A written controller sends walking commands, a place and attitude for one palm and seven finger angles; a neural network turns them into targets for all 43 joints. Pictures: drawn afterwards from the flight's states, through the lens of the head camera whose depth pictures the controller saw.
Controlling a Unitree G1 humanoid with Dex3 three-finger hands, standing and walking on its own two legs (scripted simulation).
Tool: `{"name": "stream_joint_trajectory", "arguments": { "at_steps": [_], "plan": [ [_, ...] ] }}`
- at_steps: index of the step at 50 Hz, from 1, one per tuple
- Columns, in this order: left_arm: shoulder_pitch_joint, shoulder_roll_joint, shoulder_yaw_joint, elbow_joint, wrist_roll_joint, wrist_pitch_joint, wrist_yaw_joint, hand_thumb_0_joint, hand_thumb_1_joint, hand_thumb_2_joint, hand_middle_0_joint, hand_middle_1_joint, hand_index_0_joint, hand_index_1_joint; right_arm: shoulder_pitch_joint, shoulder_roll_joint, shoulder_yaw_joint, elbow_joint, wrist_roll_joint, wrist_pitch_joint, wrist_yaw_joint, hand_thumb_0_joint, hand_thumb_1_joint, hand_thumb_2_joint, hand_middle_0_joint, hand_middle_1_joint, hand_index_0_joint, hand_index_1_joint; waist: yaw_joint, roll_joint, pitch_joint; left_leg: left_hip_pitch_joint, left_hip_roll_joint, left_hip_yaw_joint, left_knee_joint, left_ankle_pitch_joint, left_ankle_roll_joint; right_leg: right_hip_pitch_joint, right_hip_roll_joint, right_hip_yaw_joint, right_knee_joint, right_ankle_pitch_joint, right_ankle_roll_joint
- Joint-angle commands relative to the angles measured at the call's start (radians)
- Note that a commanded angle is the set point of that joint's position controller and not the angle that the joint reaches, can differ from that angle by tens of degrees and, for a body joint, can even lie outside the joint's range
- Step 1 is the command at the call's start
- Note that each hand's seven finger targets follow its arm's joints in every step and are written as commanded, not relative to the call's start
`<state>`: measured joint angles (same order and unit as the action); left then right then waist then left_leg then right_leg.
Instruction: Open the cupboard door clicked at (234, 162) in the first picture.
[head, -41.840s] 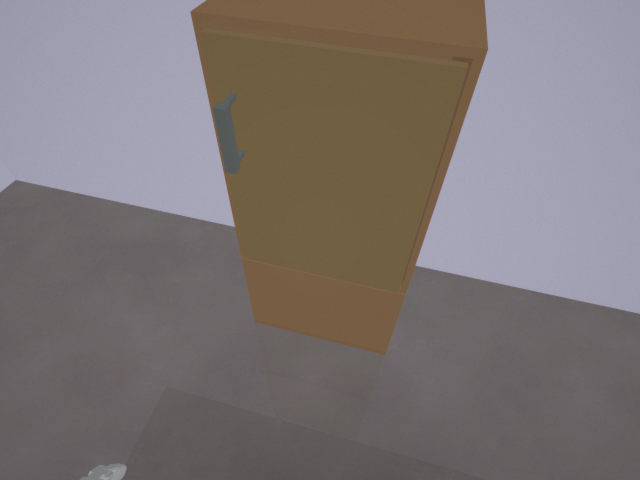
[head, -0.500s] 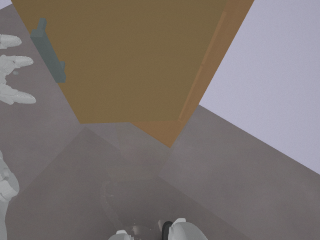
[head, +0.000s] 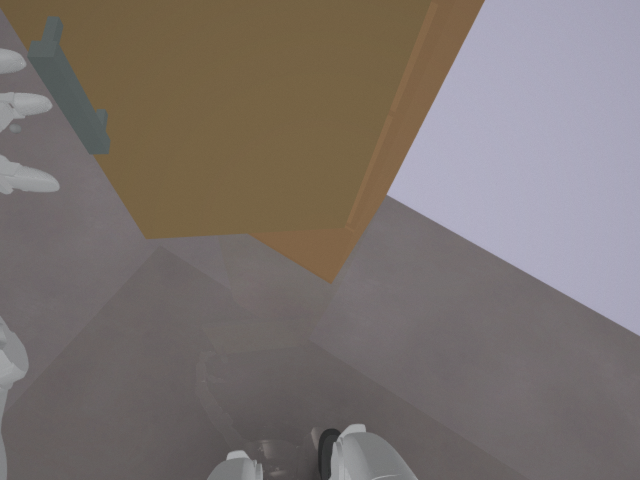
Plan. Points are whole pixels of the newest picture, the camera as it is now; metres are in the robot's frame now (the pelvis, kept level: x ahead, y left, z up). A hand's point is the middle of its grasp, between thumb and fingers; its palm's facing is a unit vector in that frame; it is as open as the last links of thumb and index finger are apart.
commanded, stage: slide the fingers in behind the handle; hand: left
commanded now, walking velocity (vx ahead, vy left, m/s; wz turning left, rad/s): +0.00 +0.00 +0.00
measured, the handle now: (78, 91) +0.54 +0.25 +0.10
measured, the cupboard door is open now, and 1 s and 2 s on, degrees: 38 38 38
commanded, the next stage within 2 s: close the thumb around the handle in 1.40 s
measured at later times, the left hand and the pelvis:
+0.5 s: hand (58, 125) +0.50 +0.26 +0.09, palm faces +0.03 -1.00 +0.00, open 14.0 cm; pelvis +0.01 +0.00 +0.00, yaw +0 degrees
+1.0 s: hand (92, 127) +0.49 +0.22 +0.09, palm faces +0.04 -1.00 +0.00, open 14.0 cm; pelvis +0.01 -0.01 +0.01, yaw +0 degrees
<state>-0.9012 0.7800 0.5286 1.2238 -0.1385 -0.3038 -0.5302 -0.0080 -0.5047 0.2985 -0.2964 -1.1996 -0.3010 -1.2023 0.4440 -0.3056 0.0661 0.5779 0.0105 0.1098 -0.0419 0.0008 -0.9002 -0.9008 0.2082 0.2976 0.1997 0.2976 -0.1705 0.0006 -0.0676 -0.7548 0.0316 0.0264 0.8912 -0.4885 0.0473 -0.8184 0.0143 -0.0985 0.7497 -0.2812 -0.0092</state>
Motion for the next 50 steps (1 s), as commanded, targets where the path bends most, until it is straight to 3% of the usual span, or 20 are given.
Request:
{"name": "stream_joint_trajectory", "arguments": {
  "at_steps": [1, 2, 4, 5, 6, 7, 14, 18, 20, 22, 24, 26, 27, 29, 40, 42, 44, 45, 48, 50],
  "plan": [
    [-0.391, 0.302, 0.029, -0.213, -0.015, -0.054, 0.027, 0.0, -0.5, 0.3, -0.3, -1.2, -0.3, -1.2, 0.158, -0.192, -0.076, -0.048, -0.006, -0.015, -0.009, 0.0, -0.9, -0.9, 0.2, 0.3, 0.2, 0.3, 0.007, 0.199, -0.432, 0.215, 0.0, -0.081, -0.114, 0.522, -0.04, 0.279, 0.03, 0.059, -0.017, 0.261, -0.02],
    [-0.405, 0.285, 0.014, -0.226, -0.012, -0.057, 0.034, 0.0, -0.5, 0.3, -0.3, -1.2, -0.3, -1.2, 0.159, -0.189, -0.076, -0.045, -0.006, -0.015, -0.009, 0.0, -0.9, -0.9, 0.2, 0.3, 0.2, 0.3, -0.001, 0.187, -0.434, 0.223, 0.002, -0.084, -0.117, 0.525, -0.04, 0.278, 0.031, 0.057, -0.017, 0.262, -0.019],
    [-0.403, 0.302, 0.039, -0.294, -0.014, -0.076, 0.046, 0.0, -0.5, 0.3, -0.3, -1.2, -0.3, -1.2, 0.163, -0.188, -0.081, -0.051, -0.01, -0.016, -0.006, 0.0, -0.9, -0.9, 0.2, 0.3, 0.2, 0.3, 0.022, 0.257, -0.513, 0.296, 0.007, -0.091, -0.109, 0.628, -0.058, 0.286, 0.033, 0.056, -0.006, 0.296, -0.024],
    [-0.36, 0.295, 0.043, -0.281, -0.012, -0.074, 0.053, 0.0, -0.5, 0.3, -0.3, -1.2, -0.3, -1.2, 0.167, -0.186, -0.085, -0.053, -0.009, -0.015, -0.003, 0.0, -0.9, -0.9, 0.2, 0.3, 0.2, 0.3, 0.028, 0.238, -0.516, 0.311, 0.009, -0.095, -0.106, 0.667, -0.062, 0.283, 0.034, 0.052, -0.005, 0.305, -0.024],
    [-0.362, 0.24, 0.005, -0.274, -0.019, -0.071, 0.055, 0.0, -0.5, 0.3, -0.3, -1.2, -0.3, -1.2, 0.158, -0.18, -0.081, -0.05, -0.007, -0.014, 0.0, 0.0, -0.9, -0.9, 0.2, 0.3, 0.2, 0.3, 0.014, 0.242, -0.482, 0.306, 0.011, -0.086, -0.106, 0.655, -0.059, 0.264, 0.034, 0.052, -0.014, 0.301, -0.02],
    [-0.37, 0.25, 0.017, -0.274, -0.02, -0.07, 0.061, 0.0, -0.5, 0.3, -0.3, -1.2, -0.3, -1.2, 0.158, -0.182, -0.083, -0.048, -0.008, -0.014, 0.001, 0.0, -0.9, -0.9, 0.2, 0.3, 0.2, 0.3, 0.014, 0.202, -0.462, 0.282, 0.011, -0.088, -0.108, 0.637, -0.055, 0.279, 0.035, 0.053, -0.015, 0.304, -0.019],
    [-0.379, 0.227, 0.006, -0.286, -0.005, -0.068, 0.103, 0.0, -0.5, 0.3, -0.3, -1.2, -0.3, -1.2, 0.152, -0.175, -0.082, -0.053, -0.008, -0.013, 0.002, 0.0, -0.9, -0.9, 0.2, 0.3, 0.2, 0.3, 0.016, 0.206, -0.461, 0.273, 0.008, -0.081, -0.113, 0.639, -0.052, 0.299, 0.031, 0.058, -0.01, 0.33, -0.019],
    [-0.371, 0.152, -0.04, -0.295, -0.012, -0.075, 0.106, 0.0, -0.5, 0.3, -0.3, -1.2, -0.3, -1.2, 0.148, -0.169, -0.084, -0.055, -0.007, -0.015, 0.004, 0.0, -0.9, -0.9, 0.2, 0.3, 0.2, 0.3, 0.008, 0.205, -0.458, 0.298, 0.01, -0.083, -0.11, 0.668, -0.052, 0.286, 0.032, 0.055, -0.009, 0.338, -0.021],
    [-0.373, 0.165, -0.025, -0.257, -0.016, -0.071, 0.109, 0.0, -0.5, 0.3, -0.3, -1.2, -0.3, -1.2, 0.15, -0.171, -0.084, -0.042, -0.007, -0.013, 0.002, 0.0, -0.9, -0.9, 0.2, 0.3, 0.2, 0.3, 0.003, 0.154, -0.445, 0.271, 0.01, -0.084, -0.109, 0.632, -0.049, 0.296, 0.032, 0.057, -0.012, 0.333, -0.016],
    [-0.393, 0.119, -0.06, -0.272, -0.019, -0.073, 0.111, 0.0, -0.5, 0.3, -0.3, -1.2, -0.3, -1.2, 0.142, -0.167, -0.082, -0.044, -0.007, -0.018, 0.003, 0.0, -0.9, -0.9, 0.2, 0.3, 0.2, 0.3, 0.0, 0.176, -0.434, 0.273, 0.008, -0.083, -0.116, 0.625, -0.049, 0.291, 0.029, 0.057, -0.014, 0.33, -0.016],
    [-0.407, 0.145, -0.036, -0.3, -0.014, -0.082, 0.124, 0.0, -0.5, 0.3, -0.3, -1.2, -0.3, -1.2, 0.148, -0.167, -0.085, -0.037, -0.011, -0.019, 0.004, 0.0, -0.9, -0.9, 0.2, 0.3, 0.2, 0.3, 0.01, 0.215, -0.486, 0.321, 0.011, -0.092, -0.105, 0.689, -0.061, 0.279, 0.029, 0.055, -0.003, 0.342, -0.02],
    [-0.386, 0.112, -0.055, -0.266, -0.014, -0.076, 0.134, 0.0, -0.5, 0.3, -0.3, -1.2, -0.3, -1.2, 0.144, -0.162, -0.084, -0.038, -0.009, -0.02, 0.006, 0.0, -0.9, -0.9, 0.2, 0.3, 0.2, 0.3, -0.001, 0.157, -0.45, 0.274, 0.007, -0.081, -0.107, 0.64, -0.049, 0.296, 0.029, 0.058, -0.009, 0.346, -0.014],
    [-0.383, 0.147, -0.028, -0.259, -0.009, -0.076, 0.141, 0.0, -0.5, 0.3, -0.3, -1.2, -0.3, -1.2, 0.145, -0.165, -0.083, -0.038, -0.01, -0.02, 0.006, 0.0, -0.9, -0.9, 0.2, 0.3, 0.2, 0.3, 0.01, 0.136, -0.442, 0.241, 0.005, -0.08, -0.113, 0.613, -0.045, 0.325, 0.027, 0.06, -0.007, 0.35, -0.016],
    [-0.39, 0.148, -0.032, -0.297, -0.003, -0.087, 0.143, 0.0, -0.5, 0.3, -0.3, -1.2, -0.3, -1.2, 0.142, -0.163, -0.084, -0.042, -0.01, -0.019, 0.005, 0.0, -0.9, -0.9, 0.2, 0.3, 0.2, 0.3, 0.014, 0.178, -0.489, 0.265, 0.003, -0.076, -0.108, 0.642, -0.044, 0.337, 0.025, 0.067, -0.003, 0.374, -0.017],
    [-0.358, 0.056, -0.07, -0.324, -0.014, -0.091, 0.176, 0.0, -0.5, 0.3, -0.3, -1.2, -0.3, -1.2, 0.134, -0.151, -0.091, -0.038, -0.009, -0.025, 0.013, 0.0, -0.9, -0.9, 0.2, 0.3, 0.2, 0.3, 0.021, 0.184, -0.476, 0.3, 0.004, -0.081, -0.119, 0.667, -0.05, 0.329, 0.025, 0.058, -0.01, 0.369, -0.018],
    [-0.333, 0.066, -0.053, -0.307, -0.018, -0.087, 0.189, 0.0, -0.5, 0.3, -0.3, -1.2, -0.3, -1.2, 0.135, -0.154, -0.091, -0.04, -0.008, -0.026, 0.015, 0.0, -0.9, -0.9, 0.2, 0.3, 0.2, 0.3, 0.022, 0.122, -0.463, 0.254, 0.001, -0.07, -0.126, 0.619, -0.038, 0.367, 0.025, 0.065, -0.016, 0.382, -0.016],
    [-0.356, 0.096, -0.035, -0.342, -0.012, -0.097, 0.199, 0.0, -0.5, 0.3, -0.3, -1.2, -0.3, -1.2, 0.131, -0.153, -0.091, -0.045, -0.008, -0.026, 0.014, 0.0, -0.9, -0.9, 0.2, 0.3, 0.2, 0.3, 0.029, 0.143, -0.49, 0.249, -0.002, -0.066, -0.13, 0.622, -0.036, 0.402, 0.021, 0.072, -0.01, 0.409, -0.017],
    [-0.324, 0.059, -0.058, -0.33, -0.008, -0.095, 0.198, 0.0, -0.5, 0.3, -0.3, -1.2, -0.3, -1.2, 0.125, -0.147, -0.09, -0.05, -0.007, -0.028, 0.016, 0.0, -0.9, -0.9, 0.2, 0.3, 0.2, 0.3, 0.034, 0.164, -0.48, 0.251, -0.005, -0.059, -0.131, 0.619, -0.037, 0.396, 0.02, 0.071, -0.012, 0.404, -0.018],
    [-0.32, 0.082, -0.042, -0.33, -0.006, -0.103, 0.207, 0.0, -0.5, 0.3, -0.3, -1.2, -0.3, -1.2, 0.123, -0.15, -0.09, -0.053, -0.007, -0.028, 0.015, 0.0, -0.9, -0.9, 0.2, 0.3, 0.2, 0.3, 0.034, 0.13, -0.457, 0.225, -0.005, -0.058, -0.137, 0.587, -0.029, 0.416, 0.02, 0.075, -0.014, 0.403, -0.02],
    [-0.343, 0.026, -0.083, -0.344, -0.009, -0.107, 0.207, 0.0, -0.5, 0.3, -0.3, -1.2, -0.3, -1.2, 0.113, -0.144, -0.09, -0.049, -0.005, -0.032, 0.016, 0.0, -0.9, -0.9, 0.2, 0.3, 0.2, 0.3, 0.026, 0.155, -0.446, 0.249, -0.005, -0.058, -0.142, 0.57, -0.034, 0.381, 0.02, 0.071, -0.02, 0.369, -0.017]
  ]
}}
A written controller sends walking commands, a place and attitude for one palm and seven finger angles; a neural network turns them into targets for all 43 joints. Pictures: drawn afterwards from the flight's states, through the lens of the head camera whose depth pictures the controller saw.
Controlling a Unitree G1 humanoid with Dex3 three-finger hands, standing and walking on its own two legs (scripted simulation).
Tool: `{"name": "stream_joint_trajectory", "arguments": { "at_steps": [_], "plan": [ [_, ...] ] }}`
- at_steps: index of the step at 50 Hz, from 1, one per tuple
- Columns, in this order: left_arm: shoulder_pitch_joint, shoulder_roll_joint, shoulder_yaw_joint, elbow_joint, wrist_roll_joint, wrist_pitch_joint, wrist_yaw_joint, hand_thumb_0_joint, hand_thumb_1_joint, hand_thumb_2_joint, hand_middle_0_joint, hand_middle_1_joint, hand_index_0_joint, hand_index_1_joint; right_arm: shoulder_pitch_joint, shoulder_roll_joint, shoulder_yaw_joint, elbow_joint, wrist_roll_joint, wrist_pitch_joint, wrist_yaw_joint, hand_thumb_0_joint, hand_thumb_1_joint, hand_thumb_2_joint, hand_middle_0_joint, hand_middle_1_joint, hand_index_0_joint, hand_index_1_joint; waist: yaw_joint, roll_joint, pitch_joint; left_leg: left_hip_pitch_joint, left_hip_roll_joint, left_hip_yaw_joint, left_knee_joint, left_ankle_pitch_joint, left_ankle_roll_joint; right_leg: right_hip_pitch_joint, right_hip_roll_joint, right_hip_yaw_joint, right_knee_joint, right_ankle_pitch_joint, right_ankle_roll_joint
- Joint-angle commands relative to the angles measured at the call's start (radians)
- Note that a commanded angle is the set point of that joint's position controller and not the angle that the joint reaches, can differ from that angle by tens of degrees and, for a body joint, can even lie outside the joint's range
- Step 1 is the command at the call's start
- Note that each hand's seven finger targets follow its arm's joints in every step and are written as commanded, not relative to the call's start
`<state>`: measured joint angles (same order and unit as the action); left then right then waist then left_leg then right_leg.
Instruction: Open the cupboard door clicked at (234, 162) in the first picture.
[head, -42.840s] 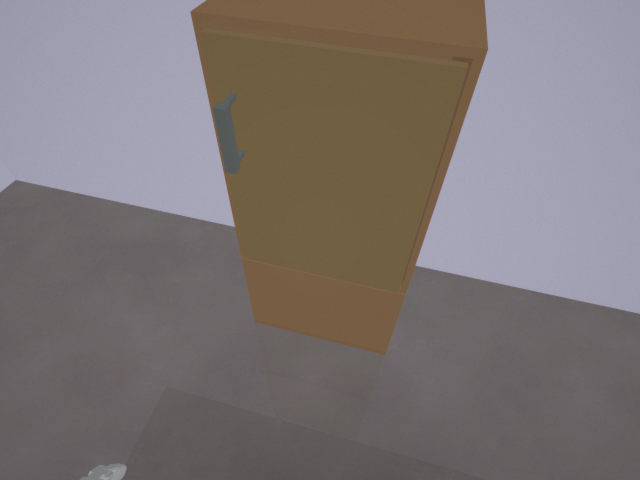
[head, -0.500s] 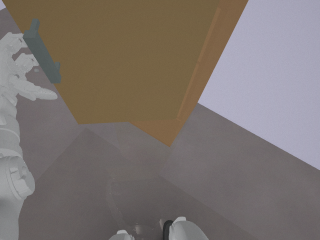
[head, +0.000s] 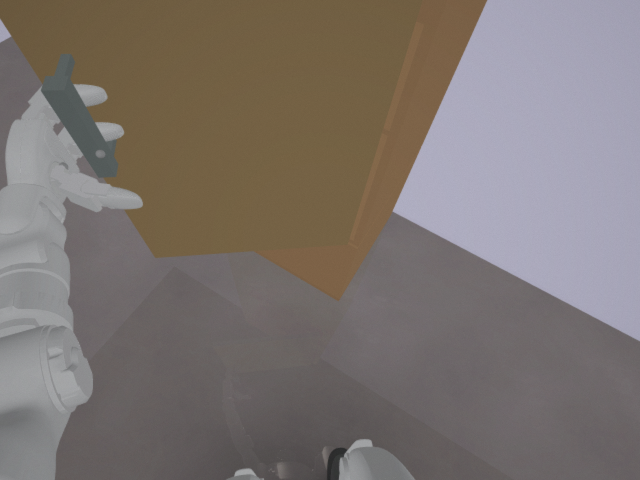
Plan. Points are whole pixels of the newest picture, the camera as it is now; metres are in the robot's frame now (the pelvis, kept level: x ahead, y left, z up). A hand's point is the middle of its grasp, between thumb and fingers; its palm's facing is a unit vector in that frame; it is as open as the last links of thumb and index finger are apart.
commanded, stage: slide the fingers in behind the handle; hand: left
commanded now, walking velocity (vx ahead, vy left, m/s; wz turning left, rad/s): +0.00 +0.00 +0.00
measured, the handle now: (88, 120) +0.54 +0.25 +0.09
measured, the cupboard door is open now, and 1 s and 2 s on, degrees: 38 38 67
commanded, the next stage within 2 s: close the thumb around the handle in 0.40 s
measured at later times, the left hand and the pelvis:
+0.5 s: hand (102, 154) +0.48 +0.23 +0.09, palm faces +0.04 -1.00 +0.00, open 14.0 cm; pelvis -0.01 +0.00 +0.00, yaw +0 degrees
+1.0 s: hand (103, 153) +0.49 +0.23 +0.09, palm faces +0.04 -1.00 +0.00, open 7.6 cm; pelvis -0.01 +0.00 +0.00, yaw +1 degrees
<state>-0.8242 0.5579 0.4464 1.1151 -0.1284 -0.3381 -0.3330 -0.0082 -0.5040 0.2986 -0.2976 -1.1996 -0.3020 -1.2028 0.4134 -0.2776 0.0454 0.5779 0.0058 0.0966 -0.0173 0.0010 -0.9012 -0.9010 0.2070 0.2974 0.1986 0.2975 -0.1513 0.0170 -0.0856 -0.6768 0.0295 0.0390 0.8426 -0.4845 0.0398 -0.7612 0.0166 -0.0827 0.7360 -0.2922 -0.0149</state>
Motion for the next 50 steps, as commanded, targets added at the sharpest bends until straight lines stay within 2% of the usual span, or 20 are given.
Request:
{"name": "stream_joint_trajectory", "arguments": {
  "at_steps": [1, 3, 8, 10, 14, 17, 19, 22, 24, 25, 28, 29, 30, 33, 35, 38, 42, 45, 46, 50],
  "plan": [
    [-0.408, 0.269, 0.021, -0.215, -0.022, -0.071, 0.014, 0.0, -0.5, 0.3, -0.3, -1.2, -0.3, -1.2, 0.149, -0.176, -0.069, -0.046, -0.002, -0.021, -0.009, 0.0, -0.9, -0.9, 0.2, 0.3, 0.2, 0.3, 0.011, 0.111, -0.427, 0.157, -0.003, -0.07, -0.094, 0.548, -0.024, 0.334, 0.019, 0.057, -0.008, 0.375, -0.011],
    [-0.417, 0.297, 0.04, -0.205, -0.021, -0.076, 0.016, 0.0, -0.5, 0.3, -0.3, -1.2, -0.3, -1.2, 0.152, -0.18, -0.068, -0.048, -0.003, -0.023, -0.013, 0.0, -0.9, -0.9, 0.2, 0.3, 0.2, 0.3, 0.012, 0.089, -0.427, 0.133, -0.006, -0.071, -0.097, 0.534, -0.021, 0.358, 0.017, 0.058, -0.002, 0.384, -0.014],
    [-0.481, 0.257, -0.007, -0.186, -0.012, -0.08, 0.011, 0.0, -0.5, 0.3, -0.3, -1.2, -0.3, -1.2, 0.146, -0.178, -0.064, -0.033, -0.001, -0.035, -0.018, 0.0, -0.9, -0.9, 0.2, 0.3, 0.2, 0.3, -0.014, 0.122, -0.38, 0.142, -0.008, -0.074, -0.1, 0.475, -0.02, 0.297, 0.014, 0.057, -0.012, 0.321, -0.013],
    [-0.476, 0.273, 0.009, -0.176, -0.015, -0.082, 0.011, 0.0, -0.5, 0.3, -0.3, -1.2, -0.3, -1.2, 0.151, -0.181, -0.066, -0.032, -0.002, -0.039, -0.02, 0.0, -0.9, -0.9, 0.2, 0.3, 0.2, 0.3, -0.008, 0.106, -0.424, 0.148, -0.008, -0.076, -0.097, 0.483, -0.022, 0.311, 0.015, 0.059, -0.008, 0.328, -0.009],
    [-0.499, 0.278, 0.004, -0.164, -0.011, -0.084, 0.006, 0.0, -0.5, 0.3, -0.3, -1.2, -0.3, -1.2, 0.155, -0.182, -0.065, -0.022, -0.003, -0.044, -0.02, 0.0, -0.9, -0.9, 0.2, 0.3, 0.2, 0.3, -0.014, 0.123, -0.42, 0.143, -0.008, -0.078, -0.09, 0.489, -0.026, 0.298, 0.013, 0.06, -0.004, 0.33, -0.01],
    [-0.462, 0.295, 0.021, -0.152, -0.011, -0.081, 0.005, 0.0, -0.5, 0.3, -0.3, -1.2, -0.3, -1.2, 0.155, -0.184, -0.064, -0.029, -0.003, -0.043, -0.019, 0.0, -0.9, -0.9, 0.2, 0.3, 0.2, 0.3, -0.001, 0.096, -0.428, 0.123, -0.008, -0.076, -0.092, 0.481, -0.023, 0.319, 0.014, 0.061, -0.002, 0.334, -0.01],
    [-0.479, 0.287, 0.012, -0.184, -0.009, -0.086, 0.001, 0.0, -0.5, 0.3, -0.3, -1.2, -0.3, -1.2, 0.155, -0.183, -0.067, -0.032, -0.004, -0.043, -0.018, 0.0, -0.9, -0.9, 0.2, 0.3, 0.2, 0.3, 0.003, 0.155, -0.461, 0.164, -0.007, -0.079, -0.085, 0.525, -0.03, 0.302, 0.013, 0.06, 0.004, 0.342, -0.012],
    [-0.476, 0.274, 0.006, -0.162, -0.015, -0.076, 0.006, 0.0, -0.5, 0.3, -0.3, -1.2, -0.3, -1.2, 0.157, -0.185, -0.066, -0.03, -0.003, -0.043, -0.018, 0.0, -0.9, -0.9, 0.2, 0.3, 0.2, 0.3, -0.006, 0.096, -0.424, 0.132, -0.007, -0.078, -0.093, 0.48, -0.024, 0.305, 0.016, 0.058, -0.005, 0.323, -0.009],
    [-0.483, 0.293, 0.022, -0.176, -0.016, -0.08, 0.007, 0.0, -0.5, 0.3, -0.3, -1.2, -0.3, -1.2, 0.158, -0.186, -0.066, -0.032, -0.004, -0.043, -0.018, 0.0, -0.9, -0.9, 0.2, 0.3, 0.2, 0.3, -0.001, 0.13, -0.439, 0.144, -0.007, -0.077, -0.09, 0.495, -0.027, 0.301, 0.015, 0.059, -0.002, 0.329, -0.011],
    [-0.483, 0.3, 0.027, -0.174, -0.014, -0.082, 0.008, 0.0, -0.5, 0.3, -0.3, -1.2, -0.3, -1.2, 0.16, -0.185, -0.066, -0.03, -0.004, -0.043, -0.018, 0.0, -0.9, -0.9, 0.2, 0.3, 0.2, 0.3, 0.001, 0.112, -0.44, 0.134, -0.008, -0.077, -0.089, 0.491, -0.025, 0.317, 0.015, 0.061, -0.001, 0.337, -0.011],
    [-0.446, 0.302, 0.035, -0.207, -0.015, -0.09, 0.009, 0.0, -0.332, 0.372, -0.312, -1.218, -0.312, -1.218, 0.163, -0.184, -0.069, -0.041, -0.006, -0.041, -0.016, 0.0, -0.9, -0.9, 0.2, 0.3, 0.2, 0.3, 0.014, 0.122, -0.474, 0.163, -0.004, -0.082, -0.086, 0.564, -0.03, 0.331, 0.017, 0.057, 0.009, 0.372, -0.016],
    [-0.451, 0.269, 0.012, -0.214, -0.02, -0.09, 0.005, 0.0, -0.276, 0.396, -0.316, -1.224, -0.316, -1.224, 0.158, -0.18, -0.07, -0.037, -0.004, -0.042, -0.013, 0.0, -0.9, -0.9, 0.2, 0.3, 0.2, 0.3, 0.006, 0.145, -0.474, 0.18, -0.003, -0.076, -0.084, 0.571, -0.032, 0.316, 0.018, 0.059, 0.002, 0.373, -0.011],
    [-0.423, 0.284, 0.027, -0.195, -0.019, -0.086, 0.004, 0.0, -0.22, 0.42, -0.32, -1.23, -0.32, -1.23, 0.16, -0.181, -0.071, -0.034, -0.004, -0.04, -0.013, 0.0, -0.9, -0.9, 0.2, 0.3, 0.2, 0.3, 0.014, 0.127, -0.46, 0.167, -0.002, -0.075, -0.084, 0.561, -0.031, 0.317, 0.018, 0.058, 0.001, 0.368, -0.012],
    [-0.446, 0.245, -0.007, -0.176, -0.023, -0.074, 0.004, 0.0, -0.052, 0.492, -0.332, -1.248, -0.332, -1.248, 0.156, -0.183, -0.067, -0.036, -0.002, -0.039, -0.016, 0.0, -0.9, -0.9, 0.2, 0.3, 0.2, 0.3, -0.005, 0.101, -0.395, 0.14, -0.005, -0.078, -0.096, 0.513, -0.024, 0.295, 0.018, 0.053, -0.007, 0.337, -0.013],
    [-0.472, 0.287, 0.024, -0.191, -0.018, -0.077, 0.011, 0.0, 0.06, 0.54, -0.34, -1.26, -0.34, -1.26, 0.16, -0.185, -0.069, -0.029, -0.005, -0.039, -0.017, 0.0, -0.9, -0.9, 0.2, 0.3, 0.2, 0.3, 0.003, 0.115, -0.431, 0.151, -0.005, -0.079, -0.094, 0.51, -0.028, 0.307, 0.017, 0.056, -0.004, 0.336, -0.012],
    [-0.476, 0.28, 0.009, -0.165, -0.014, -0.078, 0.013, 0.0, 0.228, 0.612, -0.352, -1.278, -0.352, -1.278, 0.159, -0.184, -0.064, -0.029, -0.004, -0.044, -0.018, 0.0, -0.9, -0.9, 0.2, 0.3, 0.2, 0.3, -0.008, 0.108, -0.395, 0.121, -0.009, -0.077, -0.096, 0.474, -0.023, 0.303, 0.016, 0.058, -0.006, 0.322, -0.013],
    [-0.512, 0.261, -0.015, -0.16, -0.008, -0.081, 0.008, 0.0, 0.452, 0.708, -0.368, -1.302, -0.368, -1.302, 0.157, -0.184, -0.064, -0.023, -0.005, -0.049, -0.019, 0.0, -0.9, -0.9, 0.2, 0.3, 0.2, 0.3, -0.019, 0.135, -0.405, 0.141, -0.007, -0.081, -0.093, 0.452, -0.028, 0.266, 0.015, 0.058, -0.007, 0.286, -0.01],
    [-0.513, 0.257, -0.012, -0.122, -0.011, -0.078, 0.008, 0.0, 0.62, 0.78, -0.38, -1.32, -0.38, -1.32, 0.164, -0.185, -0.063, -0.019, -0.005, -0.052, -0.021, 0.0, -0.9, -0.9, 0.2, 0.3, 0.2, 0.3, -0.023, 0.107, -0.406, 0.135, -0.006, -0.087, -0.088, 0.459, -0.028, 0.258, 0.016, 0.054, -0.003, 0.286, -0.009],
    [-0.528, 0.284, 0.002, -0.13, -0.007, -0.077, 0.01, 0.0, 0.676, 0.804, -0.384, -1.326, -0.384, -1.326, 0.166, -0.189, -0.061, -0.016, -0.006, -0.052, -0.022, 0.0, -0.9, -0.9, 0.2, 0.3, 0.2, 0.3, -0.023, 0.107, -0.407, 0.127, -0.006, -0.09, -0.087, 0.458, -0.028, 0.263, 0.016, 0.054, 0.0, 0.289, -0.01],
    [-0.504, 0.309, 0.025, -0.167, 0.001, -0.086, 0.015, 0.0, 0.9, 0.9, -0.4, -1.35, -0.4, -1.35, 0.177, -0.184, -0.066, -0.021, -0.01, -0.049, -0.016, 0.0, -0.9, -0.9, 0.2, 0.3, 0.2, 0.3, -0.002, 0.16, -0.484, 0.182, -0.003, -0.093, -0.068, 0.579, -0.041, 0.278, 0.017, 0.055, 0.015, 0.35, -0.013]
  ]
}}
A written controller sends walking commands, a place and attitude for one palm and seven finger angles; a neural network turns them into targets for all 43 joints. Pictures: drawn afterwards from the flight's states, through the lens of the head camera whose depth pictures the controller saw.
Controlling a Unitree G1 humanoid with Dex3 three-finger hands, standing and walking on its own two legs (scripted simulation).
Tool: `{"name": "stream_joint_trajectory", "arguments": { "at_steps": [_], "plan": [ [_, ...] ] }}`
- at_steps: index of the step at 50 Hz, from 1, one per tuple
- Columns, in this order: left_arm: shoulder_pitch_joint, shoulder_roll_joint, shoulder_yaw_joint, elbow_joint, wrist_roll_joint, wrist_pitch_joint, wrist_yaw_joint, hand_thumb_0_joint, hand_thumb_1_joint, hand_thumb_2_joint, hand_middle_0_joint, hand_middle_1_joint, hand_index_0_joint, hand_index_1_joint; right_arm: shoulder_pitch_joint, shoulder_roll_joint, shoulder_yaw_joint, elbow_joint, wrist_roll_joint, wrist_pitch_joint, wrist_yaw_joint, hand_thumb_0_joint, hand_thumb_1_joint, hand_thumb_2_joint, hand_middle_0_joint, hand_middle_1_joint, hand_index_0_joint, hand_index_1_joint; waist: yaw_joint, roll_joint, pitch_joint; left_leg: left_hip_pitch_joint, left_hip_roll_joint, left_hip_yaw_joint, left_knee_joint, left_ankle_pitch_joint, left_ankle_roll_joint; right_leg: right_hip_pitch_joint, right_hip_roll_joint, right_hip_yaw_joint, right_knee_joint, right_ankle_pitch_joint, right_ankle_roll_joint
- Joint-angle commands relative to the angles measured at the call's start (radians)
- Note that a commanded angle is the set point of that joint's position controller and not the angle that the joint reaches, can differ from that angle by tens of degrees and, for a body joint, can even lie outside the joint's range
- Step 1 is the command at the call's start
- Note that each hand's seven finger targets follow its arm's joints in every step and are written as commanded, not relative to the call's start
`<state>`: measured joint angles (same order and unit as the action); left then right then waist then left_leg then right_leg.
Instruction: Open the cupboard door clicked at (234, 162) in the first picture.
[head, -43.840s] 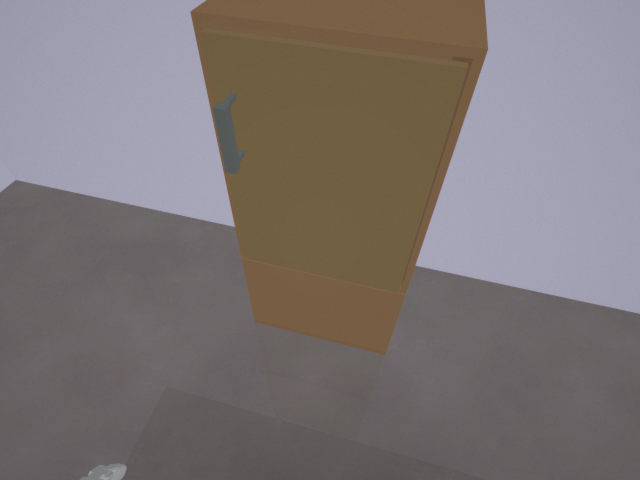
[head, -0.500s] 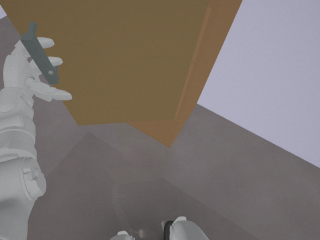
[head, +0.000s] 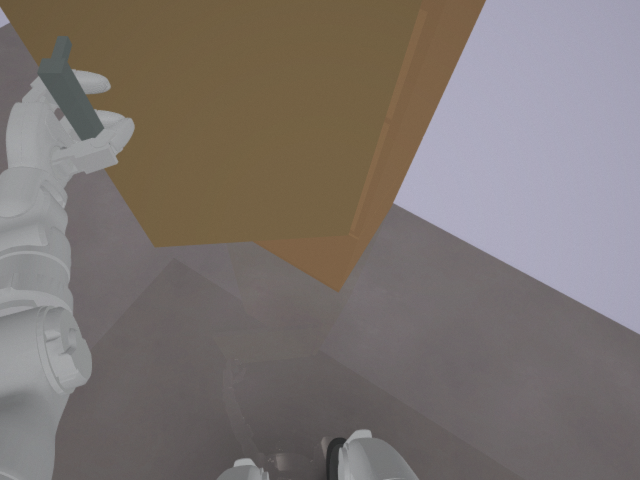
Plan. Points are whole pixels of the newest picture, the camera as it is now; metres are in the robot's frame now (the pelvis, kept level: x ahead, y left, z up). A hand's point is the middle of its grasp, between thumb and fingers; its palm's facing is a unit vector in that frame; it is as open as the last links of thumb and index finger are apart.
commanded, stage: close the thumb around the handle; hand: left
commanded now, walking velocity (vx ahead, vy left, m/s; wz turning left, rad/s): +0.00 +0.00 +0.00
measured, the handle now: (86, 105) +0.55 +0.25 +0.10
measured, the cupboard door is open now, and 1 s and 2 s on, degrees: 38 67 76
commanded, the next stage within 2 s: pull the door open along its arc in 0.20 s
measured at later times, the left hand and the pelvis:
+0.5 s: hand (102, 142) +0.49 +0.22 +0.09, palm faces +0.03 -1.00 +0.00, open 5.6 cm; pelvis +0.01 +0.00 +0.00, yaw -1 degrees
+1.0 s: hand (161, 274) +0.33 +0.14 +0.10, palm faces +0.32 -0.95 +0.03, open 5.8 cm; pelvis +0.01 -0.01 +0.02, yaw +0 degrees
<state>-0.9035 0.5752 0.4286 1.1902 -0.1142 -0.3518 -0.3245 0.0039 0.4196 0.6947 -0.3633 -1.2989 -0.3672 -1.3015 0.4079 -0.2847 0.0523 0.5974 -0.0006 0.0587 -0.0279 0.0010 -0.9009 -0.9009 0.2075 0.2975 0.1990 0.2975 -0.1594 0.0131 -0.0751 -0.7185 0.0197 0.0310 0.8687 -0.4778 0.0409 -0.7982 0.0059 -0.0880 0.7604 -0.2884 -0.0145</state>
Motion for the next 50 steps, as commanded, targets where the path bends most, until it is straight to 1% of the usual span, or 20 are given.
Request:
{"name": "stream_joint_trajectory", "arguments": {
  "at_steps": [1, 4, 7, 10, 12, 15, 16, 19, 27, 35, 36, 37, 39, 40, 42, 43, 44, 46, 48, 50],
  "plan": [
    [-0.41, 0.274, 0.035, -0.255, -0.015, -0.072, 0.006, 0.0, 0.9, 0.9, -0.4, -1.35, -0.4, -1.35, 0.181, -0.176, -0.074, -0.045, -0.004, -0.008, -0.003, 0.0, -0.9, -0.9, 0.2, 0.3, 0.2, 0.3, 0.007, 0.157, -0.496, 0.231, 0.01, -0.084, -0.093, 0.596, -0.044, 0.317, 0.029, 0.057, -0.008, 0.36, -0.013],
    [-0.371, 0.256, 0.036, -0.278, -0.03, -0.072, 0.004, 0.0, 0.9, 0.9, -0.4, -1.35, -0.4, -1.35, 0.18, -0.175, -0.079, -0.052, -0.002, -0.001, 0.001, 0.0, -0.9, -0.9, 0.2, 0.3, 0.2, 0.3, 0.017, 0.147, -0.507, 0.255, 0.016, -0.088, -0.092, 0.658, -0.048, 0.321, 0.033, 0.052, -0.008, 0.383, -0.014],
    [-0.366, 0.255, 0.033, -0.251, -0.032, -0.055, 0.005, 0.0, 0.9, 0.9, -0.4, -1.35, -0.4, -1.35, 0.173, -0.178, -0.077, -0.052, 0.001, 0.005, 0.003, 0.0, -0.9, -0.9, 0.2, 0.3, 0.2, 0.3, 0.005, 0.088, -0.432, 0.169, 0.009, -0.068, -0.108, 0.536, -0.028, 0.351, 0.032, 0.058, -0.024, 0.368, -0.009],
    [-0.359, 0.294, 0.056, -0.248, -0.018, -0.056, 0.008, 0.0, 0.9, 0.9, -0.4, -1.35, -0.4, -1.35, 0.172, -0.176, -0.076, -0.055, 0.002, 0.008, -0.004, 0.0, -0.9, -0.9, 0.2, 0.3, 0.2, 0.3, 0.015, 0.108, -0.452, 0.164, 0.003, -0.065, -0.112, 0.515, -0.023, 0.372, 0.029, 0.066, -0.022, 0.369, -0.011],
    [-0.366, 0.284, 0.042, -0.243, -0.019, -0.051, 0.003, 0.0, 0.9, 0.9, -0.4, -1.35, -0.4, -1.35, 0.169, -0.176, -0.072, -0.056, 0.003, 0.007, -0.005, 0.0, -0.9, -0.9, 0.2, 0.3, 0.2, 0.3, 0.006, 0.104, -0.423, 0.147, 0.003, -0.06, -0.116, 0.499, -0.022, 0.37, 0.026, 0.067, -0.026, 0.367, -0.01],
    [-0.366, 0.258, 0.027, -0.267, -0.022, -0.056, -0.001, 0.0, 0.9, 0.9, -0.4, -1.35, -0.4, -1.35, 0.169, -0.171, -0.074, -0.058, 0.001, 0.005, -0.005, 0.0, -0.9, -0.9, 0.2, 0.3, 0.2, 0.3, 0.012, 0.16, -0.459, 0.201, 0.006, -0.066, -0.11, 0.556, -0.032, 0.343, 0.027, 0.063, -0.021, 0.369, -0.011],
    [-0.407, 0.267, 0.03, -0.274, -0.024, -0.058, 0.003, 0.0, 0.9, 0.9, -0.4, -1.35, -0.4, -1.35, 0.173, -0.173, -0.075, -0.049, 0.0, 0.005, -0.005, 0.0, -0.9, -0.9, 0.2, 0.3, 0.2, 0.3, -0.001, 0.146, -0.45, 0.207, 0.009, -0.071, -0.107, 0.558, -0.033, 0.331, 0.028, 0.06, -0.022, 0.368, -0.01],
    [-0.326, 0.264, 0.046, -0.285, -0.029, -0.066, 0.002, 0.0, 0.9, 0.9, -0.4, -1.35, -0.4, -1.35, 0.174, -0.172, -0.078, -0.062, 0.0, 0.004, -0.002, 0.0, -0.9, -0.9, 0.2, 0.3, 0.2, 0.3, 0.028, 0.144, -0.494, 0.223, 0.009, -0.073, -0.105, 0.608, -0.038, 0.357, 0.029, 0.06, -0.014, 0.389, -0.013],
    [-0.048, 0.196, 0.049, -0.477, -0.09, -0.05, -0.007, 0.0, 0.9, 0.9, -0.4, -1.35, -0.4, -1.35, 0.113, -0.156, -0.091, -0.119, 0.016, 0.003, 0.015, 0.0, -0.9, -0.9, 0.2, 0.3, 0.2, 0.3, 0.091, 0.097, -0.506, 0.205, 0.012, -0.044, -0.14, 0.657, -0.027, 0.483, 0.025, 0.07, -0.026, 0.479, -0.017],
    [0.382, -0.018, -0.05, -0.808, -0.148, 0.001, 0.035, 0.0, 0.9, 0.9, -0.4, -1.35, -0.4, -1.35, 0.004, -0.122, -0.093, -0.183, 0.033, -0.046, 0.036, 0.0, -0.9, -0.9, 0.2, 0.3, 0.2, 0.3, 0.148, 0.085, -0.411, 0.232, 0.008, -0.029, -0.198, 0.691, -0.037, 0.54, 0.012, 0.058, -0.049, 0.497, -0.02],
    [0.413, -0.041, -0.063, -0.848, -0.151, 0.01, 0.046, 0.0, 0.9, 0.9, -0.4, -1.35, -0.4, -1.35, -0.012, -0.12, -0.094, -0.185, 0.036, -0.053, 0.036, 0.0, -0.9, -0.9, 0.2, 0.3, 0.2, 0.3, 0.141, 0.062, -0.394, 0.239, 0.008, -0.027, -0.202, 0.666, -0.039, 0.532, 0.012, 0.052, -0.056, 0.478, -0.016],
    [0.389, -0.059, 0.056, -0.958, -0.196, 0.018, 0.189, 0.0, 0.9, 0.9, -0.4, -1.35, -0.4, -1.35, -0.066, -0.091, -0.095, -0.197, 0.033, -0.068, 0.041, 0.0, -0.9, -0.9, 0.2, 0.3, 0.2, 0.3, 0.212, 0.021, -0.39, 0.221, -0.006, -0.033, -0.208, 0.62, -0.052, 0.526, 0.02, 0.031, -0.069, 0.437, -0.016],
    [0.52, -0.176, -0.028, -1.004, -0.155, 0.042, 0.327, 0.0, 0.9, 0.9, -0.4, -1.35, -0.4, -1.35, -0.099, -0.082, -0.09, -0.185, 0.03, -0.089, 0.05, 0.0, -0.9, -0.9, 0.2, 0.3, 0.2, 0.3, 0.189, 0.051, -0.308, 0.219, -0.007, -0.029, -0.229, 0.556, -0.064, 0.503, 0.017, 0.021, -0.077, 0.375, -0.016],
    [0.561, -0.221, -0.061, -1.066, -0.128, 0.045, 0.385, 0.0, 0.9, 0.9, -0.4, -1.35, -0.4, -1.35, -0.111, -0.074, -0.089, -0.182, 0.024, -0.096, 0.056, 0.0, -0.9, -0.9, 0.2, 0.3, 0.2, 0.3, 0.192, 0.055, -0.316, 0.237, -0.007, -0.032, -0.234, 0.574, -0.07, 0.506, 0.013, 0.016, -0.073, 0.368, -0.017],
    [0.67, -0.271, -0.1, -1.168, -0.072, 0.056, 0.492, 0.0, 0.9, 0.9, -0.4, -1.35, -0.4, -1.35, -0.14, -0.06, -0.091, -0.185, 0.01, -0.101, 0.063, 0.0, -0.9, -0.9, 0.2, 0.3, 0.2, 0.3, 0.207, 0.044, -0.331, 0.257, -0.006, -0.026, -0.238, 0.592, -0.071, 0.542, 0.005, 0.02, -0.073, 0.386, -0.02],
    [0.727, -0.27, -0.101, -1.205, -0.045, 0.062, 0.541, 0.0, 0.9, 0.9, -0.4, -1.35, -0.4, -1.35, -0.154, -0.059, -0.092, -0.186, 0.003, -0.096, 0.063, 0.0, -0.9, -0.9, 0.2, 0.3, 0.2, 0.3, 0.212, -0.002, -0.332, 0.252, -0.004, -0.025, -0.242, 0.57, -0.063, 0.567, 0.002, 0.025, -0.08, 0.387, -0.023],
    [0.736, -0.3, -0.139, -1.247, -0.01, 0.072, 0.586, 0.0, 0.9, 0.9, -0.4, -1.35, -0.4, -1.35, -0.178, -0.047, -0.087, -0.189, 0.0, -0.088, 0.061, 0.0, -0.9, -0.9, 0.2, 0.3, 0.2, 0.3, 0.212, 0.028, -0.317, 0.254, -0.006, -0.023, -0.252, 0.55, -0.066, 0.575, -0.004, 0.029, -0.08, 0.382, -0.024],
    [0.797, -0.365, -0.213, -1.302, 0.034, 0.099, 0.644, 0.0, 0.9, 0.9, -0.4, -1.35, -0.4, -1.35, -0.212, -0.036, -0.08, -0.196, -0.008, -0.074, 0.053, 0.0, -0.9, -0.9, 0.2, 0.3, 0.2, 0.3, 0.205, -0.002, -0.269, 0.26, -0.007, -0.022, -0.269, 0.477, -0.058, 0.581, -0.01, 0.032, -0.098, 0.342, -0.023],
    [0.843, -0.375, -0.23, -1.354, 0.059, 0.117, 0.686, 0.0, 0.9, 0.9, -0.4, -1.35, -0.4, -1.35, -0.24, -0.029, -0.077, -0.204, -0.015, -0.059, 0.033, 0.0, -0.9, -0.9, 0.2, 0.3, 0.2, 0.3, 0.202, -0.06, -0.249, 0.266, -0.008, -0.025, -0.282, 0.4, -0.046, 0.606, -0.015, 0.041, -0.126, 0.294, -0.02],
    [0.933, -0.415, -0.247, -1.42, 0.061, 0.139, 0.726, 0.0, 0.9, 0.9, -0.4, -1.35, -0.4, -1.35, -0.282, -0.005, -0.068, -0.218, -0.018, -0.046, 0.018, 0.0, -0.9, -0.9, 0.2, 0.3, 0.2, 0.3, 0.223, -0.044, -0.232, 0.275, -0.016, -0.015, -0.296, 0.373, -0.042, 0.645, -0.021, 0.055, -0.151, 0.291, -0.02]
  ]
}}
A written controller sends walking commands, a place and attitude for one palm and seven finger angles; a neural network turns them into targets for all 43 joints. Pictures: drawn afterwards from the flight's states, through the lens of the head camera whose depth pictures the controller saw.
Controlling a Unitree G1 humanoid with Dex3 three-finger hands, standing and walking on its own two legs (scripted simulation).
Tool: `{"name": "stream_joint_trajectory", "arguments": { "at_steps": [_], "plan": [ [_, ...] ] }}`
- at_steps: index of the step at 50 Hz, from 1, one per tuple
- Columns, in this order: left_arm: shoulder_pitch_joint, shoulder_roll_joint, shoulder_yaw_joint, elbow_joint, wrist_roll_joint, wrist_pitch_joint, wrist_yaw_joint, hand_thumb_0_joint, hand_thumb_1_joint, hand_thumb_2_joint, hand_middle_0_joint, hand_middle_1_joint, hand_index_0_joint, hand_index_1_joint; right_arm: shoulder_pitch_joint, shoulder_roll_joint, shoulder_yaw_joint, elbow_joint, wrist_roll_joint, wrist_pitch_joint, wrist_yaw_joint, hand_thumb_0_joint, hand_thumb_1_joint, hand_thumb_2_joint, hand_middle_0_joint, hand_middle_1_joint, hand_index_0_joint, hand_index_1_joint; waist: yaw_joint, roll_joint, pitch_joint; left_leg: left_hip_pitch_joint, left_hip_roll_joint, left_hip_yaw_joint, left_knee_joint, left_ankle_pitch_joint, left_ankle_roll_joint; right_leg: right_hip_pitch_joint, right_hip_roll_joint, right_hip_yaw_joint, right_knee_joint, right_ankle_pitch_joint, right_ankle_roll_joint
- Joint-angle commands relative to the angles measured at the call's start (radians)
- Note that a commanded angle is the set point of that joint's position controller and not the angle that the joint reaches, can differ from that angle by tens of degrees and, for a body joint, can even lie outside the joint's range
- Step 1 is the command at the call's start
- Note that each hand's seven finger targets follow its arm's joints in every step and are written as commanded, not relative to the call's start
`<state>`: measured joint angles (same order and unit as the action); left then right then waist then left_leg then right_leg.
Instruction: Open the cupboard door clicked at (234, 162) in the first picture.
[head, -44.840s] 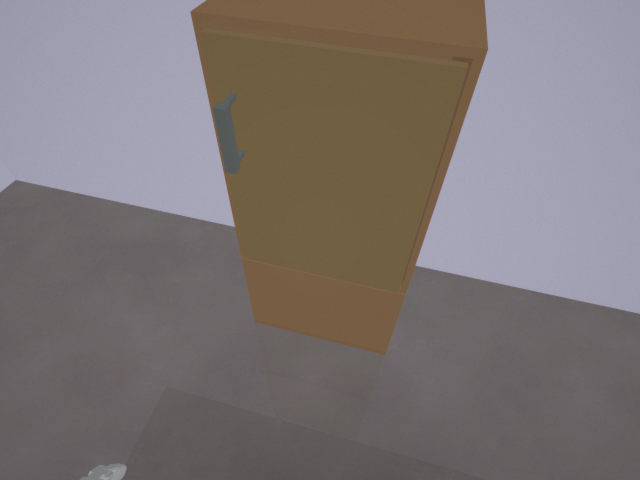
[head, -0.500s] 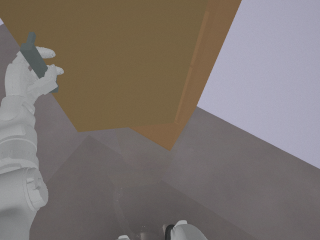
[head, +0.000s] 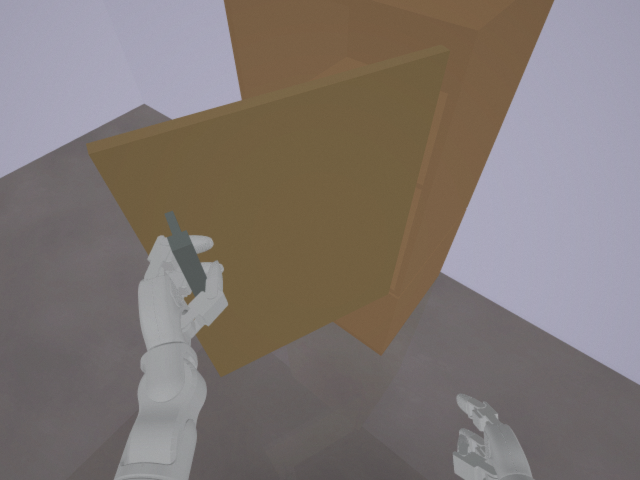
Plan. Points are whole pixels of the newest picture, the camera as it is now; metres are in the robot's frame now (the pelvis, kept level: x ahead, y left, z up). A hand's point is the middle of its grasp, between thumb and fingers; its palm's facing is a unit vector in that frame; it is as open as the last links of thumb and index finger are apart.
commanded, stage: pull the door open along its arc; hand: left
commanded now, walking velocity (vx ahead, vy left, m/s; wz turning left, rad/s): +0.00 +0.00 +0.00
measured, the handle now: (191, 263) +0.36 +0.19 +0.08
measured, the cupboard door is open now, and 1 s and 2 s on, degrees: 67 76 78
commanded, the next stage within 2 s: open thumb and fingers to let go in 0.20 s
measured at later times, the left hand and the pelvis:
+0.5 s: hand (250, 324) +0.28 +0.10 +0.08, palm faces +0.46 -0.89 -0.03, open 6.5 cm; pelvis -0.01 -0.04 +0.00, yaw +3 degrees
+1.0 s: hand (251, 324) +0.27 +0.10 +0.08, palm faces +0.43 -0.91 +0.00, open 14.4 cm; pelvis -0.03 -0.03 +0.00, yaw +3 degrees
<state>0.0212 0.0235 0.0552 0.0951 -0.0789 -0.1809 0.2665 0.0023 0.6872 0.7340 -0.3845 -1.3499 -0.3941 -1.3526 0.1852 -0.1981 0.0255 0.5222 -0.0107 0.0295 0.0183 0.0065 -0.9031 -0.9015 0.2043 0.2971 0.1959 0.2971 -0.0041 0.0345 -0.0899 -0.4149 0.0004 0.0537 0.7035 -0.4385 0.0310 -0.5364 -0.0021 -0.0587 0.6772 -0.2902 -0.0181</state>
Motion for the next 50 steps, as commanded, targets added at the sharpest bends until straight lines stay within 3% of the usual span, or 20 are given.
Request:
{"name": "stream_joint_trajectory", "arguments": {
  "at_steps": [1, 6, 8, 14, 15, 16, 18, 20, 25, 28, 35, 37, 44, 50],
  "plan": [
    [0.043, 0.12, 0.116, -0.358, 0.025, -0.022, 0.156, 0.0, 0.9, 0.9, -0.4, -1.35, -0.4, -1.35, -0.074, -0.082, -0.036, -0.144, -0.01, -0.012, -0.033, 0.0, -0.9, -0.9, 0.2, 0.3, 0.2, 0.3, 0.071, -0.063, -0.206, -0.023, 0.0, -0.038, -0.134, 0.327, -0.033, 0.395, -0.014, 0.028, -0.076, 0.291, -0.017],
    [0.149, 0.056, 0.024, -0.427, 0.076, 0.016, 0.213, 0.0, 0.9, 0.9, -0.4, -1.35, -0.4, -1.35, -0.109, -0.064, -0.026, -0.144, -0.027, 0.013, -0.049, 0.0, -0.9, -0.9, 0.2, 0.3, 0.2, 0.3, 0.059, -0.052, -0.152, 0.0, 0.0, -0.041, -0.132, 0.326, -0.029, 0.4, -0.017, 0.043, -0.093, 0.308, -0.023],
    [0.127, 0.018, -0.035, -0.428, 0.1, 0.026, 0.223, 0.0, 0.9, 0.9, -0.4, -1.35, -0.4, -1.35, -0.109, -0.065, -0.025, -0.144, -0.033, 0.018, -0.05, 0.0, -0.9, -0.9, 0.2, 0.3, 0.2, 0.3, 0.038, -0.043, -0.126, 0.005, 0.0, -0.046, -0.119, 0.33, -0.027, 0.378, -0.02, 0.044, -0.092, 0.321, -0.024],
    [0.029, -0.11, -0.215, -0.448, 0.141, 0.022, 0.244, 0.0, 0.9, 0.9, -0.4, -1.35, -0.4, -1.35, -0.109, -0.064, -0.03, -0.144, -0.051, -0.007, -0.05, 0.0, -0.9, -0.9, 0.2, 0.3, 0.2, 0.3, 0.007, -0.064, -0.158, 0.019, -0.005, -0.057, -0.075, 0.32, -0.022, 0.33, -0.033, 0.046, -0.074, 0.317, -0.014],
    [-0.041, -0.114, -0.235, -0.428, 0.148, 0.023, 0.249, 0.0, 0.9, 0.9, -0.4, -1.35, -0.4, -1.35, -0.108, -0.067, -0.027, -0.133, -0.052, -0.012, -0.052, 0.0, -0.9, -0.9, 0.2, 0.3, 0.2, 0.3, -0.012, -0.073, -0.14, 0.013, -0.007, -0.062, -0.065, 0.302, -0.021, 0.305, -0.039, 0.051, -0.078, 0.301, -0.009],
    [-0.048, -0.068, -0.184, -0.411, 0.151, 0.019, 0.255, 0.0, 0.83, 0.87, -0.395, -1.342, -0.395, -1.342, -0.098, -0.068, -0.032, -0.127, -0.055, -0.015, -0.058, 0.0, -0.9, -0.9, 0.2, 0.3, 0.2, 0.3, 0.0, -0.101, -0.166, 0.0, -0.01, -0.062, -0.059, 0.286, -0.02, 0.322, -0.043, 0.063, -0.081, 0.286, -0.005],
    [-0.037, -0.038, -0.153, -0.387, 0.155, 0.014, 0.248, 0.0, 0.69, 0.81, -0.385, -1.327, -0.385, -1.327, -0.092, -0.069, -0.033, -0.117, -0.054, -0.015, -0.066, 0.0, -0.9, -0.9, 0.2, 0.3, 0.2, 0.3, 0.009, -0.103, -0.178, -0.013, -0.014, -0.059, -0.06, 0.279, -0.02, 0.348, -0.051, 0.083, -0.09, 0.29, -0.005],
    [-0.066, -0.05, -0.168, -0.374, 0.144, 0.006, 0.224, 0.0, 0.55, 0.75, -0.375, -1.313, -0.375, -1.313, -0.102, -0.067, -0.03, -0.115, -0.05, -0.018, -0.072, 0.0, -0.9, -0.9, 0.2, 0.3, 0.2, 0.3, 0.009, -0.091, -0.176, -0.021, -0.018, -0.058, -0.061, 0.257, -0.018, 0.344, -0.058, 0.092, -0.098, 0.255, -0.002],
    [-0.122, -0.033, -0.124, -0.307, 0.083, -0.007, 0.179, 0.0, 0.2, 0.6, -0.35, -1.275, -0.35, -1.275, -0.113, -0.075, -0.03, -0.096, -0.04, -0.034, -0.086, 0.0, -0.9, -0.9, 0.2, 0.3, 0.2, 0.3, 0.008, -0.119, -0.156, -0.033, -0.021, -0.058, -0.067, 0.205, -0.017, 0.345, -0.068, 0.118, -0.147, 0.151, 0.009],
    [-0.12, -0.049, -0.137, -0.296, 0.082, -0.011, 0.178, 0.0, -0.01, 0.51, -0.335, -1.253, -0.335, -1.253, -0.107, -0.078, -0.032, -0.098, -0.038, -0.045, -0.082, 0.0, -0.9, -0.9, 0.2, 0.3, 0.2, 0.3, 0.016, -0.093, -0.179, -0.021, -0.021, -0.059, -0.079, 0.228, -0.018, 0.355, -0.064, 0.101, -0.134, 0.172, 0.002],
    [-0.172, -0.037, -0.121, -0.249, 0.097, -0.02, 0.205, 0.0, -0.5, 0.3, -0.3, -1.2, -0.3, -1.2, -0.109, -0.078, -0.031, -0.092, -0.039, -0.058, -0.078, 0.0, -0.9, -0.9, 0.2, 0.3, 0.2, 0.3, 0.021, -0.12, -0.152, -0.027, -0.022, -0.055, -0.093, 0.187, -0.012, 0.328, -0.063, 0.104, -0.158, 0.069, 0.004],
    [-0.185, -0.033, -0.116, -0.244, 0.099, -0.025, 0.206, 0.0, -0.5, 0.3, -0.3, -1.2, -0.3, -1.2, -0.114, -0.077, -0.033, -0.088, -0.04, -0.06, -0.078, 0.0, -0.9, -0.9, 0.2, 0.3, 0.2, 0.3, 0.021, -0.125, -0.155, -0.023, -0.022, -0.053, -0.095, 0.182, -0.011, 0.325, -0.062, 0.104, -0.165, 0.045, 0.003],
    [-0.223, -0.058, -0.138, -0.222, 0.103, -0.024, 0.212, 0.0, -0.5, 0.3, -0.242, -0.85, -0.242, -0.85, -0.116, -0.077, -0.029, -0.091, -0.039, -0.06, -0.074, 0.0, -0.9, -0.9, 0.2, 0.3, 0.2, 0.3, 0.024, -0.078, -0.147, -0.003, -0.02, -0.057, -0.117, 0.184, -0.014, 0.299, -0.047, 0.064, -0.143, 0.047, -0.008],
    [-0.243, -0.08, -0.157, -0.202, 0.118, -0.013, 0.234, 0.0, -0.5, 0.3, -0.192, -0.55, -0.192, -0.55, -0.122, -0.074, -0.025, -0.094, -0.041, -0.052, -0.07, 0.0, -0.9, -0.9, 0.2, 0.3, 0.2, 0.3, 0.023, -0.086, -0.133, -0.001, -0.017, -0.064, -0.127, 0.188, -0.017, 0.278, -0.038, 0.041, -0.13, 0.05, -0.013]
  ]
}}
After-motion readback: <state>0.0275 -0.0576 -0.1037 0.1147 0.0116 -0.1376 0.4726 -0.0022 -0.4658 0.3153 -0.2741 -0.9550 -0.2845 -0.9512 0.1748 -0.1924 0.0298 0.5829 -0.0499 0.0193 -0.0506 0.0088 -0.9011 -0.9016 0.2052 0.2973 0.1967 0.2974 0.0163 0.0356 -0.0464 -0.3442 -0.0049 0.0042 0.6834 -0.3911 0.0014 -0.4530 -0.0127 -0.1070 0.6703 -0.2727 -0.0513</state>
